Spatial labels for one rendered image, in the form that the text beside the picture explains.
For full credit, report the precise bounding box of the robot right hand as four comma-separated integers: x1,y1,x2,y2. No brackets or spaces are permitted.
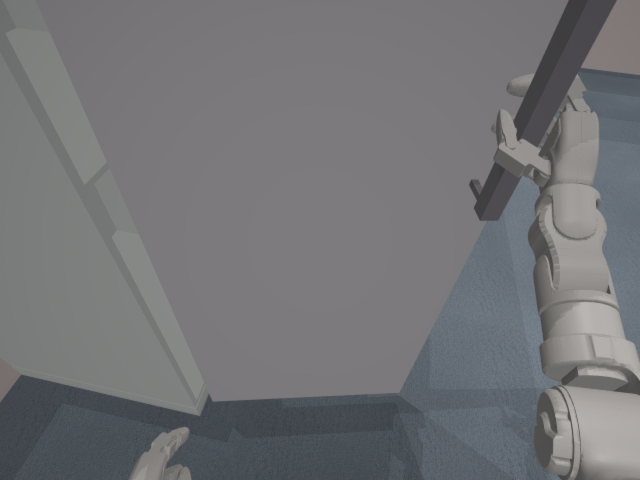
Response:
491,73,599,194

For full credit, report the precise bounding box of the robot right upper arm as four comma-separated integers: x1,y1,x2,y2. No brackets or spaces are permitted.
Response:
534,385,640,480

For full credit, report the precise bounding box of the fridge door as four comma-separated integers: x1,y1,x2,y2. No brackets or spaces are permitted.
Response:
36,0,569,402

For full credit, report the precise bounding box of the robot left hand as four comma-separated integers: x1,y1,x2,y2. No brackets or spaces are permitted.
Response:
128,427,191,480

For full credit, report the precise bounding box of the right robot forearm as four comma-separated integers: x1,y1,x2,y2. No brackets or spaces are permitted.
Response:
528,183,640,395

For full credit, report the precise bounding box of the handle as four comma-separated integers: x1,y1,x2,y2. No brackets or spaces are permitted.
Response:
469,0,617,221

